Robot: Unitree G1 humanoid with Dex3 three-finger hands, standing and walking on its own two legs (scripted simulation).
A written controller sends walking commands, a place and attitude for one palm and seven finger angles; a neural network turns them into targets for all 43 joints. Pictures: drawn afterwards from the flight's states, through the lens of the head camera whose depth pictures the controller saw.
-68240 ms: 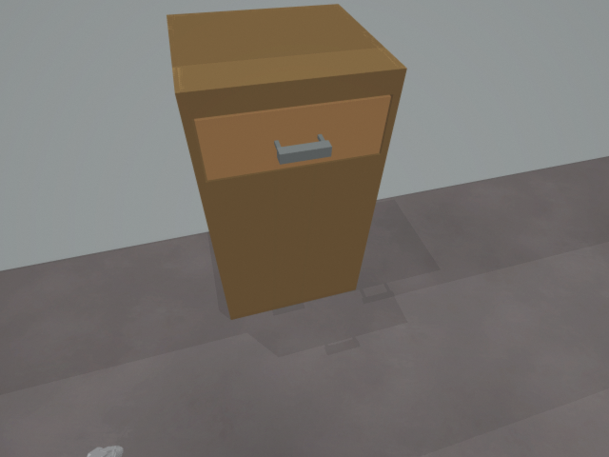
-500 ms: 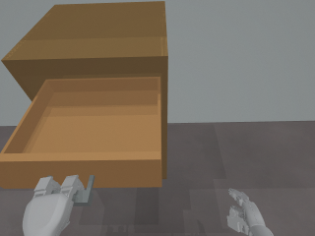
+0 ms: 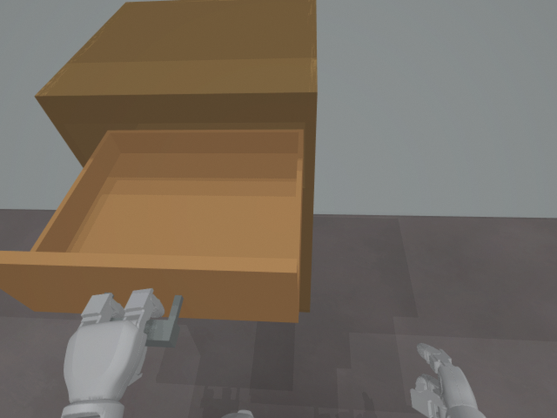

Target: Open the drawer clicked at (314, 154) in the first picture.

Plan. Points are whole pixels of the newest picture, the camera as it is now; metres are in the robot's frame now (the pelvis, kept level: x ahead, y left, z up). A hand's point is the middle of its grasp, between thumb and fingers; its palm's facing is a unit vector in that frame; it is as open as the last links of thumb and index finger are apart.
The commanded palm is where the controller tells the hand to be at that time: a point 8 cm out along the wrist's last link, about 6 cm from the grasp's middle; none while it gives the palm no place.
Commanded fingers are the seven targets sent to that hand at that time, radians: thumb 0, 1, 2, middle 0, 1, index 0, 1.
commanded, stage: open the thumb to release the handle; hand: left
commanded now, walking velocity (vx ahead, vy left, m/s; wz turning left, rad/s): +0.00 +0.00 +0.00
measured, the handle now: (136, 316) +0.24 +0.23 +0.03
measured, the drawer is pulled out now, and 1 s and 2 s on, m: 0.30 0.30 0.30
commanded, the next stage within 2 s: lift the hand off the handle in 0.26 s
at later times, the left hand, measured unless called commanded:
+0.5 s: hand (130, 359) +0.19 +0.23 +0.01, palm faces +0.01 -0.10 -0.99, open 13.7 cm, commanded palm +0.18 +0.23 +0.06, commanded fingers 0.00 -0.50 0.30 -0.30 -1.20 -0.30 -1.20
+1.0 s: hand (122, 343) +0.20 +0.23 +0.04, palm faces +0.04 -0.11 -0.99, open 13.2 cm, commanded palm +0.19 +0.23 +0.11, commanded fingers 0.00 -0.50 0.30 -0.30 -1.20 -0.30 -1.20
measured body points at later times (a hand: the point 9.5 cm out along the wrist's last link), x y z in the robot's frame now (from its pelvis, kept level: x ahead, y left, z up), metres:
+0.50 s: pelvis -0.02 -0.01 +0.01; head +0.01 -0.03 +0.46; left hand +0.18 +0.23 +0.06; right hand +0.19 -0.23 -0.09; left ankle +0.02 +0.13 -0.69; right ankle -0.01 -0.10 -0.69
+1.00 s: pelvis -0.01 +0.01 +0.02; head +0.00 -0.02 +0.47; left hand +0.19 +0.23 +0.09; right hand +0.20 -0.21 -0.08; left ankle +0.02 +0.13 -0.69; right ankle -0.01 -0.10 -0.69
